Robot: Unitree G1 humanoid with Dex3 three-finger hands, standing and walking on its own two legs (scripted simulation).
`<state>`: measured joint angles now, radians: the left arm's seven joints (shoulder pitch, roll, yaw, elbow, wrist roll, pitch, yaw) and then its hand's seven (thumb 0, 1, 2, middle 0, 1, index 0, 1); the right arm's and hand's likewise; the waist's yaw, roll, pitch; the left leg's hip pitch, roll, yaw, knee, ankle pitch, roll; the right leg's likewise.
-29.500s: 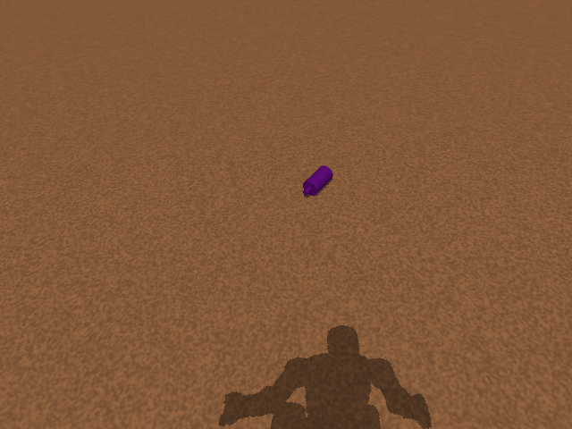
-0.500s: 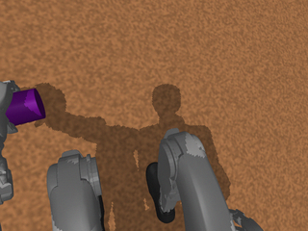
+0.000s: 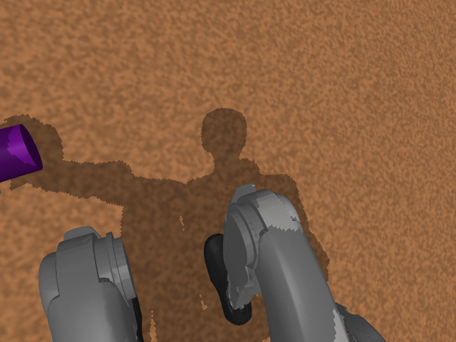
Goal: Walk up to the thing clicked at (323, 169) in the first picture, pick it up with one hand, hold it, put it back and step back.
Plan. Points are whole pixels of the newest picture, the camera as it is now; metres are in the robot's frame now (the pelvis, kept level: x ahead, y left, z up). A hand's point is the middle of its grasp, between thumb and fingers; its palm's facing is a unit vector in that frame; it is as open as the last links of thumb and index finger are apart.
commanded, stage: rest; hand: left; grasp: from above
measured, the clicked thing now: out of the picture +0.43 +0.34 -0.26
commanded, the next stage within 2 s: open in 0.58 s
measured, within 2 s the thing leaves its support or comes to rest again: rests again in 1.22 s
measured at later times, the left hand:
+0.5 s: hand out of the picture +0.43 +0.32 -0.25, palm faces -0.46 -0.15 -0.88, open 10.9 cm
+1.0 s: hand out of the picture +0.44 +0.32 -0.24, palm faces -0.44 -0.14 -0.88, open 11.7 cm
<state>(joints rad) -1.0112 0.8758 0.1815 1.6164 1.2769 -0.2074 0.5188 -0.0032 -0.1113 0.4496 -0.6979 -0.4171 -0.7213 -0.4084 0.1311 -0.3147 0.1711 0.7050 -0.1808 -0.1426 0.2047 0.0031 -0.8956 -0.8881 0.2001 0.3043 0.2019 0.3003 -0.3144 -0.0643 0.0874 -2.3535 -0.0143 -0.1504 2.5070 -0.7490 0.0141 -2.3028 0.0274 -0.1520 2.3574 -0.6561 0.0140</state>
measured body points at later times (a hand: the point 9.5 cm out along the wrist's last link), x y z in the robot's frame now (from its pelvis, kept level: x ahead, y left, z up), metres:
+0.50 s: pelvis +0.00 +0.00 -0.01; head +0.27 +0.11 +0.33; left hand +0.45 +0.33 -0.20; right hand +0.05 -0.26 -0.08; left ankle +0.06 +0.12 -0.28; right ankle +0.11 -0.11 -0.28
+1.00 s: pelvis -0.01 +0.00 -0.01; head +0.27 +0.11 +0.33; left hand +0.46 +0.33 -0.19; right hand +0.04 -0.26 -0.07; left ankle +0.06 +0.12 -0.28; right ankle +0.11 -0.11 -0.28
